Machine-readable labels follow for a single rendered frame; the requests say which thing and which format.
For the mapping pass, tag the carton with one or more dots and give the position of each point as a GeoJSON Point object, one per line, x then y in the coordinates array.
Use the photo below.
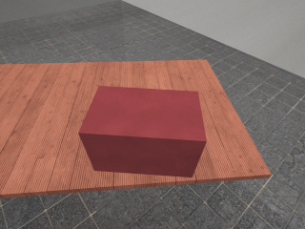
{"type": "Point", "coordinates": [144, 131]}

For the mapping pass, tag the table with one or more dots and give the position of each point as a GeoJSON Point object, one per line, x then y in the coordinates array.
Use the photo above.
{"type": "Point", "coordinates": [43, 106]}

